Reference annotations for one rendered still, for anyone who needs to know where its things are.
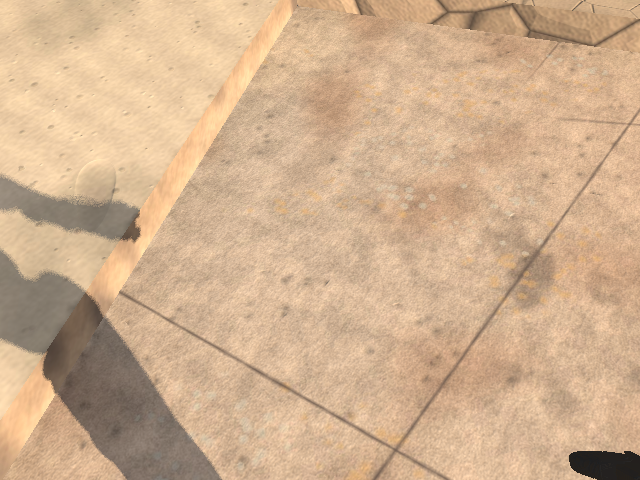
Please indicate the right robot hand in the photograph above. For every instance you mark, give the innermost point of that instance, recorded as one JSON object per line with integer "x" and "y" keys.
{"x": 606, "y": 465}

